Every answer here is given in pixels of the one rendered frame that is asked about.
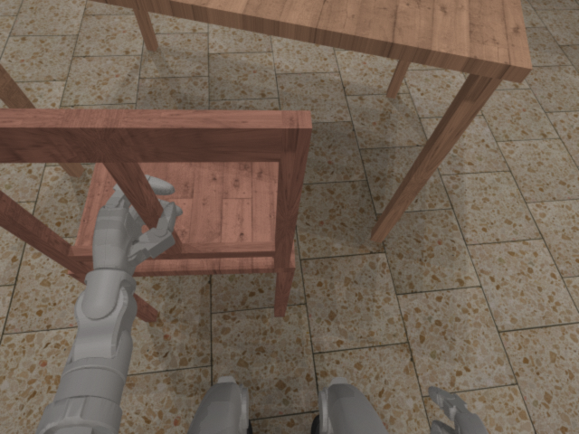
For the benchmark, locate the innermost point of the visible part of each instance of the chair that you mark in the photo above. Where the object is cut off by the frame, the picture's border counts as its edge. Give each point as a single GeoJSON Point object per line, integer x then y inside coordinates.
{"type": "Point", "coordinates": [237, 174]}

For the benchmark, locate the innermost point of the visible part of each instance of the robot thigh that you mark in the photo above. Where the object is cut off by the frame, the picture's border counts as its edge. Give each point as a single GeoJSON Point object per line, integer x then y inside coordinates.
{"type": "Point", "coordinates": [223, 410]}
{"type": "Point", "coordinates": [343, 409]}

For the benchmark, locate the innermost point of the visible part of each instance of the right robot thigh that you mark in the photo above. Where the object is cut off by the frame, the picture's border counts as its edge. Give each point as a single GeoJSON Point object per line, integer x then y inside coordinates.
{"type": "Point", "coordinates": [343, 409]}

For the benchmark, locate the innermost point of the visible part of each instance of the table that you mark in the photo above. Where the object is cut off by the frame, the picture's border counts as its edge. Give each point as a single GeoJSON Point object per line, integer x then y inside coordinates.
{"type": "Point", "coordinates": [485, 38]}

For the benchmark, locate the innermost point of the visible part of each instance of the right robot hand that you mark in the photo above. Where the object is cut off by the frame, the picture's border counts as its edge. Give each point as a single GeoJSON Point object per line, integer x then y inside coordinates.
{"type": "Point", "coordinates": [456, 409]}

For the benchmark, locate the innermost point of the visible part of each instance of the left robot thigh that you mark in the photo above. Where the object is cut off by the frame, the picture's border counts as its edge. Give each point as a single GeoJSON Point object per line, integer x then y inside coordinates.
{"type": "Point", "coordinates": [223, 410]}

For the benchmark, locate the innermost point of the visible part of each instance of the left robot hand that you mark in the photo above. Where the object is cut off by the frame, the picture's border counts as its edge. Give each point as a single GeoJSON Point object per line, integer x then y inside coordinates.
{"type": "Point", "coordinates": [117, 226]}

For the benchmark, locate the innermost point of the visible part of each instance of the robot left forearm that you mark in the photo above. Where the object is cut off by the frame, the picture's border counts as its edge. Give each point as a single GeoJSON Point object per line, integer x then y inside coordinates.
{"type": "Point", "coordinates": [88, 397]}

